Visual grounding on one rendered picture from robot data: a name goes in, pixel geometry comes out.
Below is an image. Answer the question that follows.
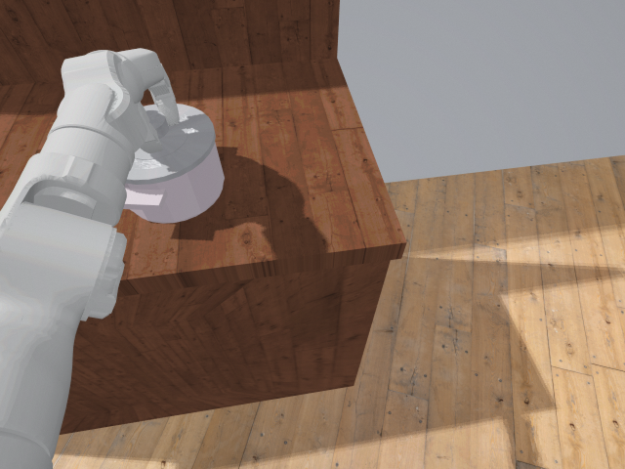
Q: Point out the lid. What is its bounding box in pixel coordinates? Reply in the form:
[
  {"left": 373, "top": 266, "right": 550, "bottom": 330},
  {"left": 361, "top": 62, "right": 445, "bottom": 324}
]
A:
[{"left": 125, "top": 104, "right": 216, "bottom": 185}]

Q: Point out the knob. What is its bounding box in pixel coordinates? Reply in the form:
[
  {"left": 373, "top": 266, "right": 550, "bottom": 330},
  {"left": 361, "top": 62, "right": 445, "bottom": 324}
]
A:
[{"left": 146, "top": 110, "right": 169, "bottom": 139}]

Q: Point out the left robot forearm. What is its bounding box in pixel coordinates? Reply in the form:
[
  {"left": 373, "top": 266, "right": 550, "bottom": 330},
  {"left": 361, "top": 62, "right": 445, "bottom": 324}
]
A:
[{"left": 0, "top": 50, "right": 147, "bottom": 240}]

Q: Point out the table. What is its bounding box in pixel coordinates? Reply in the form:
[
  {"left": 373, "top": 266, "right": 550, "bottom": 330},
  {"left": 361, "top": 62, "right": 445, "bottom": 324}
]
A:
[{"left": 0, "top": 0, "right": 407, "bottom": 435}]

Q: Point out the left robot upper arm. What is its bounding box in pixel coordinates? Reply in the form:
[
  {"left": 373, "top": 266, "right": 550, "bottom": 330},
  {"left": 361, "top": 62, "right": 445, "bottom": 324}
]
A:
[{"left": 0, "top": 201, "right": 127, "bottom": 469}]

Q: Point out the pot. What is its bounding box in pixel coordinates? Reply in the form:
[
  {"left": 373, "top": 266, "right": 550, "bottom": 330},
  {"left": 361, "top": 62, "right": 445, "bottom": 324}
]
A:
[{"left": 123, "top": 143, "right": 225, "bottom": 224}]

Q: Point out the left robot hand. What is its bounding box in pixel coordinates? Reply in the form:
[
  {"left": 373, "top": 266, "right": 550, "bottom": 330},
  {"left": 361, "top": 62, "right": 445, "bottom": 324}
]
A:
[{"left": 116, "top": 48, "right": 180, "bottom": 153}]

